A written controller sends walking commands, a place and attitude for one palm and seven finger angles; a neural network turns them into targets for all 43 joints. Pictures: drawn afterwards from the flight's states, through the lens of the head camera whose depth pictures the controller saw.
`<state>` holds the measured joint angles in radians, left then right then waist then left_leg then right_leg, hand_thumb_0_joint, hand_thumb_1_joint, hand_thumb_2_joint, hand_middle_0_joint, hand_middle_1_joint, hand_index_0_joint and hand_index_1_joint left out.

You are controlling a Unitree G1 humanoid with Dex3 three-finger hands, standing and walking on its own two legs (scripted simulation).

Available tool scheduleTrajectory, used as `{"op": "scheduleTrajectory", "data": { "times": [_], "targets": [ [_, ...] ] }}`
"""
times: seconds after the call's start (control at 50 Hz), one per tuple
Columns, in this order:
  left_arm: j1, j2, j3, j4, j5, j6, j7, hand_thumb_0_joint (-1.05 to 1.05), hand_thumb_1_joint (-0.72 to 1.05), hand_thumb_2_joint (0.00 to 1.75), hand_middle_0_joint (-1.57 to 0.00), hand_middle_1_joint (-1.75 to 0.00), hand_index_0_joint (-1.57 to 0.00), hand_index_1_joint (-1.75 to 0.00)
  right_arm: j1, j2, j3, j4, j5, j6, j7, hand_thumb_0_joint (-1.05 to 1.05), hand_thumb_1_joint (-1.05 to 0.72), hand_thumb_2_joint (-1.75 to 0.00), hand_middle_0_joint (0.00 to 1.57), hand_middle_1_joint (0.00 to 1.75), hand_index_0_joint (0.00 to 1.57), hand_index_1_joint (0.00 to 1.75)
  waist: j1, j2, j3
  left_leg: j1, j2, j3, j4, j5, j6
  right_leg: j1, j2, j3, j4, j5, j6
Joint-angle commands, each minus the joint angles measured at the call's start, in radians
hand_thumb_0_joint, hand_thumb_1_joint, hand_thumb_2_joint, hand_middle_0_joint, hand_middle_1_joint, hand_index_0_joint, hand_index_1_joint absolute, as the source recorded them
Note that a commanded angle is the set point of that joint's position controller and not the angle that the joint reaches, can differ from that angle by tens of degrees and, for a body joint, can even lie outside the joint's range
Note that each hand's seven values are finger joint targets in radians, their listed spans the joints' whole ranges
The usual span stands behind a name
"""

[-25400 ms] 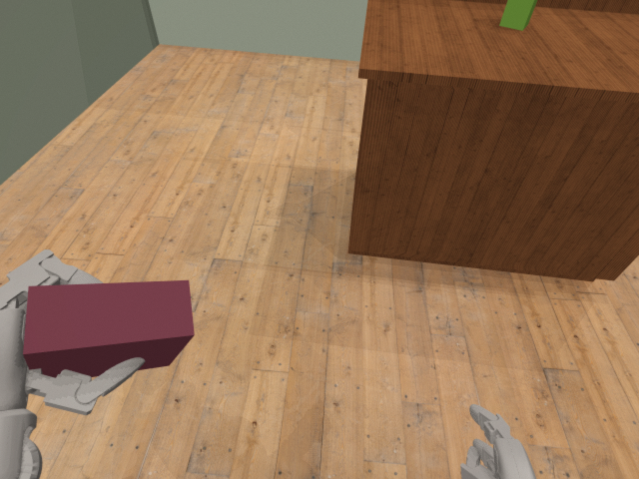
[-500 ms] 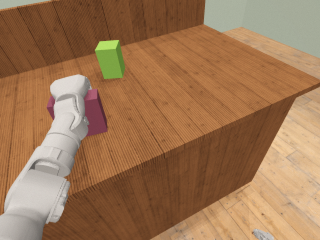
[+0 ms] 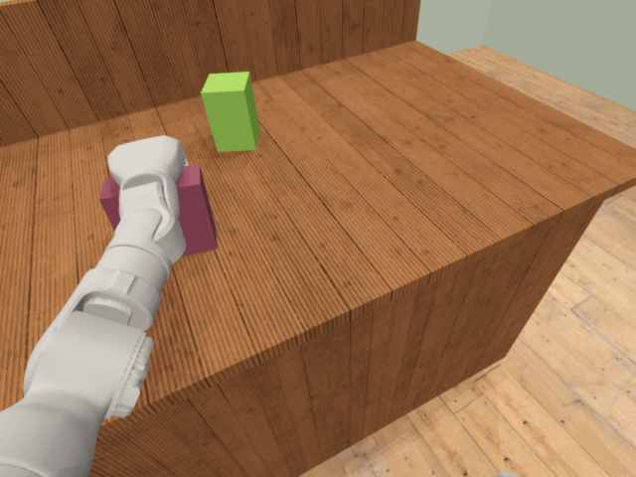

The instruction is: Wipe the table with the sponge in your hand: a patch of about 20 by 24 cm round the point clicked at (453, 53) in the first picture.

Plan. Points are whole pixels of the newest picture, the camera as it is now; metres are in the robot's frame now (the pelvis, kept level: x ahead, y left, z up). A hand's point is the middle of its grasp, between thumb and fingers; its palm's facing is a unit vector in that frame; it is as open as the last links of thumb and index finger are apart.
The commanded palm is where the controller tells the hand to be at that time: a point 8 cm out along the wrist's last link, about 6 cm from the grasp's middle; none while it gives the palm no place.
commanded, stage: wipe back along the third lane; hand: left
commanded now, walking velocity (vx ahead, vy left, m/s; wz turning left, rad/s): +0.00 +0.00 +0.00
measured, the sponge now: (169, 227) +0.43 +0.23 +0.10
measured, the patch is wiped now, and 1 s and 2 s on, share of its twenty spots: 0.95 0.95 0.95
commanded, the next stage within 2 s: slide back across to the middle lane in 1.48 s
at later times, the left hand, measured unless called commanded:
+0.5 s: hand (158, 210) +0.41 +0.23 +0.15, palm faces +0.12 -0.05 -0.99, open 9.7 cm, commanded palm +0.36 +0.21 +0.17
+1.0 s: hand (167, 235) +0.36 +0.20 +0.15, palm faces +0.21 -0.10 -0.97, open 9.6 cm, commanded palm +0.31 +0.17 +0.17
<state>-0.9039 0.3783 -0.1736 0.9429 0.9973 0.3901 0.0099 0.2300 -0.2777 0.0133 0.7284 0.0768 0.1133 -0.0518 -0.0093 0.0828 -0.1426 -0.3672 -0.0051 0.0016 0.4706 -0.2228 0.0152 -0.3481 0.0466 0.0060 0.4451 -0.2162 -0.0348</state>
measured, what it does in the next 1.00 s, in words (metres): stands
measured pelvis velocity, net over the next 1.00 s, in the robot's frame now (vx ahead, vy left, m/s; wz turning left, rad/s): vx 0.02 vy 0.01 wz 0.03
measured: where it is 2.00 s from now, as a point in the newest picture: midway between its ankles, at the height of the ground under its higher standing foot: outside the picture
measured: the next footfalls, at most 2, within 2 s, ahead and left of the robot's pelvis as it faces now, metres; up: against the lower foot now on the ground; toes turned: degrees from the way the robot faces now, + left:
none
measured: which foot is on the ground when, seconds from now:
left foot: down 0.00-1.00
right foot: down 0.00-1.00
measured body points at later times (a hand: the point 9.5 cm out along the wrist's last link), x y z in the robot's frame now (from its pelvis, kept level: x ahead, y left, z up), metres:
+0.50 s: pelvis +0.03 +0.01 +0.00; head +0.00 -0.02 +0.45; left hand +0.40 +0.22 +0.20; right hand +0.27 -0.20 -0.08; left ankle +0.00 +0.11 -0.74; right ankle +0.00 -0.10 -0.74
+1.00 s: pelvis +0.02 +0.01 -0.01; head +0.00 -0.03 +0.44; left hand +0.35 +0.20 +0.20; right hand +0.28 -0.17 -0.08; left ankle +0.00 +0.11 -0.74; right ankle +0.00 -0.10 -0.74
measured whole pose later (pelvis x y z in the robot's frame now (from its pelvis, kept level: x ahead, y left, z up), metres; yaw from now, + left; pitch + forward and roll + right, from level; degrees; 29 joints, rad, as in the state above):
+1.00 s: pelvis +0.02 +0.01 -0.01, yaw +1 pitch +2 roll +0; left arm -0.43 0.29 -0.38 0.07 0.99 0.75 0.00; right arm -0.01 -0.25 0.07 0.61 0.10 0.23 0.05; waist 0.10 0.10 -0.12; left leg -0.27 -0.03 -0.02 0.55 -0.31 0.03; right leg -0.24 0.02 -0.01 0.53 -0.32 -0.03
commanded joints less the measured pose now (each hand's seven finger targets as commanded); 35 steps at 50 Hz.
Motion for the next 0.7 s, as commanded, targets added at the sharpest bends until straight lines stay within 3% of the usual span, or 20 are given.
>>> {"op": "scheduleTrajectory", "data": {
  "times": [0.0, 0.04, 0.08, 0.1, 0.16, 0.2, 0.26, 0.32, 0.34, 0.46, 0.48, 0.54, 0.58, 0.64, 0.68],
  "targets": [
    [-0.124, 0.109, -0.004, -0.115, -0.002, 0.025, 0.040, 0.00, 0.10, 1.30, -1.20, -1.60, -1.20, -1.60, -0.145, -0.115, -0.040, -0.162, 0.008, -0.044, 0.003, 0.00, -0.90, -0.90, 0.20, 0.30, 0.20, 0.30, 0.031, -0.167, -0.186, 0.097, -0.014, 0.014, -0.047, 0.147, 0.030, 0.133, -0.017, -0.013, -0.067, 0.176, -0.010],
    [-0.125, 0.062, -0.034, -0.147, -0.019, 0.054, 0.047, 0.00, 0.10, 1.30, -1.20, -1.60, -1.20, -1.60, -0.170, -0.112, -0.038, -0.161, 0.014, -0.040, 0.008, 0.00, -0.90, -0.90, 0.20, 0.30, 0.20, 0.30, 0.023, -0.169, -0.147, 0.102, -0.012, 0.015, -0.051, 0.134, 0.029, 0.109, -0.016, -0.020, -0.074, 0.160, -0.009],
    [-0.079, 0.063, -0.020, -0.190, -0.039, 0.084, 0.045, 0.00, 0.10, 1.30, -1.20, -1.60, -1.20, -1.60, -0.210, -0.111, -0.033, -0.174, 0.018, -0.037, 0.012, 0.00, -0.90, -0.90, 0.20, 0.30, 0.20, 0.30, 0.040, -0.171, -0.130, 0.103, -0.011, 0.010, -0.062, 0.146, 0.027, 0.121, -0.015, -0.024, -0.080, 0.167, -0.013],
    [-0.075, 0.067, -0.024, -0.193, -0.041, 0.104, 0.047, 0.00, 0.10, 1.30, -1.20, -1.60, -1.20, -1.60, -0.217, -0.115, -0.032, -0.168, 0.020, -0.032, 0.013, 0.00, -0.90, -0.90, 0.20, 0.30, 0.20, 0.30, 0.036, -0.177, -0.117, 0.110, -0.011, 0.012, -0.061, 0.135, 0.028, 0.118, -0.014, -0.024, -0.079, 0.150, -0.011],
    [-0.062, 0.030, -0.054, -0.257, -0.054, 0.161, 0.042, 0.00, 0.10, 1.30, -1.20, -1.60, -1.20, -1.60, -0.257, -0.108, -0.026, -0.179, 0.025, -0.026, 0.019, 0.00, -0.90, -0.90, 0.20, 0.30, 0.20, 0.30, 0.042, -0.155, -0.135, 0.133, -0.015, 0.012, -0.058, 0.162, 0.025, 0.130, -0.014, -0.032, -0.070, 0.174, -0.015],
    [-0.018, 0.043, -0.039, -0.288, -0.060, 0.192, 0.038, 0.00, 0.10, 1.30, -1.20, -1.60, -1.20, -1.60, -0.285, -0.110, -0.023, -0.185, 0.024, -0.016, 0.023, 0.00, -0.90, -0.90, 0.20, 0.30, 0.20, 0.30, 0.053, -0.144, -0.145, 0.149, -0.010, 0.006, -0.056, 0.193, 0.021, 0.147, -0.013, -0.038, -0.055, 0.198, -0.020],
    [-0.016, -0.046, -0.115, -0.359, -0.069, 0.243, 0.017, 0.00, 0.10, 1.30, -1.20, -1.60, -1.20, -1.60, -0.324, -0.099, -0.017, -0.203, 0.029, -0.007, 0.032, 0.00, -0.90, -0.90, 0.20, 0.30, 0.20, 0.30, 0.046, -0.133, -0.152, 0.172, -0.011, 0.006, -0.047, 0.210, 0.021, 0.136, -0.011, -0.049, -0.047, 0.212, -0.022],
    [0.035, -0.001, -0.079, -0.394, -0.073, 0.283, 0.003, 0.00, 0.10, 1.30, -1.20, -1.60, -1.20, -1.60, -0.353, -0.105, -0.012, -0.213, 0.027, 0.008, 0.035, 0.00, -0.90, -0.90, 0.20, 0.30, 0.20, 0.30, 0.057, -0.169, -0.172, 0.172, -0.011, 0.007, -0.035, 0.235, 0.021, 0.173, -0.016, -0.045, -0.032, 0.264, -0.021],
    [0.050, -0.011, -0.089, -0.427, -0.078, 0.294, -0.007, 0.00, 0.10, 1.30, -1.20, -1.60, -1.20, -1.60, -0.366, -0.101, -0.010, -0.224, 0.027, 0.013, 0.035, 0.00, -0.90, -0.90, 0.20, 0.30, 0.20, 0.30, 0.060, -0.171, -0.179, 0.174, -0.013, 0.009, -0.033, 0.247, 0.021, 0.186, -0.018, -0.046, -0.028, 0.284, -0.020],
    [0.134, -0.047, -0.134, -0.548, -0.069, 0.324, -0.055, 0.00, 0.10, 1.30, -1.20, -1.60, -1.20, -1.60, -0.407, -0.093, 0.003, -0.252, 0.028, 0.025, 0.049, 0.00, -0.90, -0.90, 0.20, 0.30, 0.20, 0.30, 0.062, -0.152, -0.177, 0.197, -0.011, 0.007, 0.003, 0.337, 0.019, 0.197, -0.019, -0.051, 0.011, 0.396, -0.025],
    [0.135, -0.083, -0.157, -0.586, -0.076, 0.322, -0.065, 0.00, 0.10, 1.30, -1.20, -1.60, -1.20, -1.60, -0.421, -0.085, 0.003, -0.268, 0.028, 0.026, 0.053, 0.00, -0.90, -0.90, 0.20, 0.30, 0.20, 0.30, 0.060, -0.157, -0.182, 0.199, -0.008, 0.002, 0.006, 0.355, 0.021, 0.202, -0.021, -0.054, 0.014, 0.411, -0.026],
    [0.212, -0.072, -0.156, -0.648, -0.069, 0.329, -0.072, 0.00, 0.10, 1.30, -1.20, -1.60, -1.20, -1.60, -0.428, -0.086, 0.007, -0.274, 0.027, 0.027, 0.066, 0.00, -0.90, -0.90, 0.20, 0.30, 0.20, 0.30, 0.071, -0.129, -0.184, 0.207, -0.009, 0.002, 0.026, 0.392, 0.018, 0.205, -0.016, -0.056, 0.037, 0.448, -0.029],
    [0.252, -0.108, -0.177, -0.716, -0.078, 0.328, -0.083, 0.00, 0.10, 1.30, -1.20, -1.60, -1.20, -1.60, -0.449, -0.080, 0.009, -0.293, 0.028, 0.028, 0.075, 0.00, -0.90, -0.90, 0.20, 0.30, 0.20, 0.30, 0.073, -0.143, -0.188, 0.208, -0.003, -0.005, 0.035, 0.433, 0.018, 0.213, -0.016, -0.058, 0.048, 0.472, -0.031],
    [0.281, -0.120, -0.205, -0.787, -0.081, 0.347, -0.086, 0.00, 0.10, 1.30, -1.20, -1.60, -1.20, -1.60, -0.458, -0.078, 0.012, -0.296, 0.028, 0.034, 0.086, 0.00, -0.90, -0.90, 0.20, 0.30, 0.20, 0.30, 0.074, -0.127, -0.177, 0.208, -0.002, -0.006, 0.040, 0.423, 0.018, 0.199, -0.013, -0.062, 0.054, 0.461, -0.030],
    [0.290, -0.117, -0.191, -0.828, -0.094, 0.351, -0.085, 0.00, 0.10, 1.30, -1.20, -1.60, -1.20, -1.60, -0.471, -0.075, 0.011, -0.304, 0.028, 0.038, 0.086, 0.00, -0.90, -0.90, 0.20, 0.30, 0.20, 0.30, 0.073, -0.158, -0.163, 0.199, 0.002, -0.007, 0.042, 0.419, 0.020, 0.208, -0.014, -0.061, 0.055, 0.468, -0.031]
  ]
}}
